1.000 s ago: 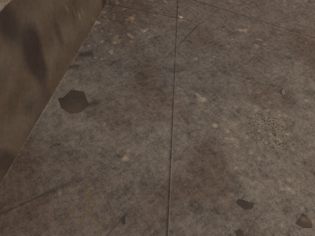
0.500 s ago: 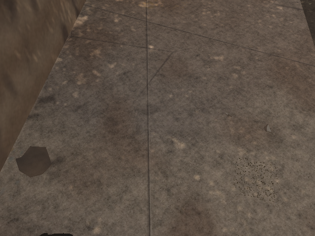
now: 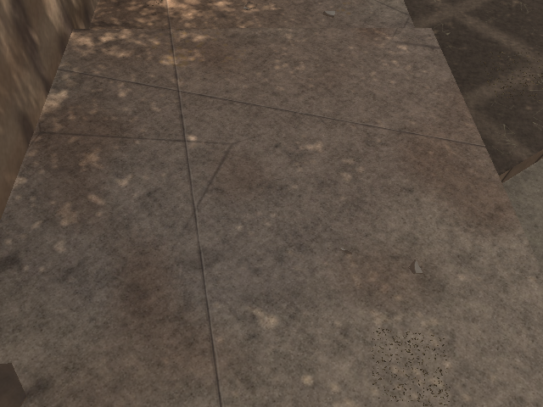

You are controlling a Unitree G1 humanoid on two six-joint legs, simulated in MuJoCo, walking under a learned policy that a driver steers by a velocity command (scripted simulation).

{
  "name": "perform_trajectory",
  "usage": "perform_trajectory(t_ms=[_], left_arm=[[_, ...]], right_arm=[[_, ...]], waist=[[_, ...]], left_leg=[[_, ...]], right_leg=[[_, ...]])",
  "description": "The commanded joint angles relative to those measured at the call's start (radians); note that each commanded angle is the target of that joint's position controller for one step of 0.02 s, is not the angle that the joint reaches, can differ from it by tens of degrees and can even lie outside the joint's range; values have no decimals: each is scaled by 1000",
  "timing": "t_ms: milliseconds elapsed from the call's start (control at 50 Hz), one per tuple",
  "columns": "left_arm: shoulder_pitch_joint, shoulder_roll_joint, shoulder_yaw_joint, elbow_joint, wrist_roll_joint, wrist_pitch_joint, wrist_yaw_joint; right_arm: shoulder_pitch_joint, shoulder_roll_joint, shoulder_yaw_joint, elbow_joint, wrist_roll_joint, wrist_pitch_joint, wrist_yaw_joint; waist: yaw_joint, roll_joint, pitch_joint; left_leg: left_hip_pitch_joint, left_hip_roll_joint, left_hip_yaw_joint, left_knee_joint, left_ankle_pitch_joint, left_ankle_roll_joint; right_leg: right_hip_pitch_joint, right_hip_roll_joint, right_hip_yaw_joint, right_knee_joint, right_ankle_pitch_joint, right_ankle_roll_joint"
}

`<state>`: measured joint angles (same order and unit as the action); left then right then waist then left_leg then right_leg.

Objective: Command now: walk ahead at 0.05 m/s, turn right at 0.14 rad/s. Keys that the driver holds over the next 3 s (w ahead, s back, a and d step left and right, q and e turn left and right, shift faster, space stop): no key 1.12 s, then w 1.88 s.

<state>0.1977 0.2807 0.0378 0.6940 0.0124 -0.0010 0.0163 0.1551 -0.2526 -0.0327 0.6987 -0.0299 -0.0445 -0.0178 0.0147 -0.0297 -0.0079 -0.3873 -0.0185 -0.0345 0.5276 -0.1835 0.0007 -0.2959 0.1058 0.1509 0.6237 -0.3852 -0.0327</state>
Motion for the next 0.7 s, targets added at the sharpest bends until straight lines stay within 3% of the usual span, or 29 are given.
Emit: perform_trajectory(t_ms=[20,60,100,140,160,180,280,700], left_arm=[[64,108,25,-53,1,-6,2],[47,87,26,-43,0,21,3],[68,52,17,-17,0,32,-5],[40,71,19,-28,12,38,-7],[41,98,28,-12,6,36,-8],[34,73,24,-17,3,30,-10],[35,59,22,0,5,-2,-4],[82,20,19,67,-3,-15,15]], right_arm=[[16,-88,-19,-58,6,-4,-3],[-31,-118,-24,-65,15,6,2],[-66,-114,-22,-68,17,14,7],[-28,-102,-18,-56,12,11,16],[-14,-101,-19,-63,10,9,20],[-31,-106,-20,-60,7,7,20],[-25,-78,-20,-53,20,7,9],[-2,-60,-34,65,25,28,-13]], waist=[[6,213,-154],[18,188,-126],[41,169,-97],[9,140,-62],[-23,61,-29],[-7,66,-20],[-19,15,-51],[-17,29,10]], left_leg=[[291,336,-370,-117,556,265],[233,284,-303,-124,429,205],[129,189,-189,-122,255,121],[89,124,-134,-110,7,60],[107,82,-84,-109,-55,40],[132,77,-75,-84,-43,29],[199,68,-51,-5,150,43],[199,51,-51,-26,96,22]], right_leg=[[-93,-87,-22,96,-105,59],[-49,-105,-41,39,-44,74],[95,-107,-58,-124,137,64],[106,-130,-35,-151,215,40],[36,-124,-29,-132,153,11],[9,-123,-28,-144,132,-1],[9,-133,-22,-147,237,11],[9,-121,-39,-172,188,16]])
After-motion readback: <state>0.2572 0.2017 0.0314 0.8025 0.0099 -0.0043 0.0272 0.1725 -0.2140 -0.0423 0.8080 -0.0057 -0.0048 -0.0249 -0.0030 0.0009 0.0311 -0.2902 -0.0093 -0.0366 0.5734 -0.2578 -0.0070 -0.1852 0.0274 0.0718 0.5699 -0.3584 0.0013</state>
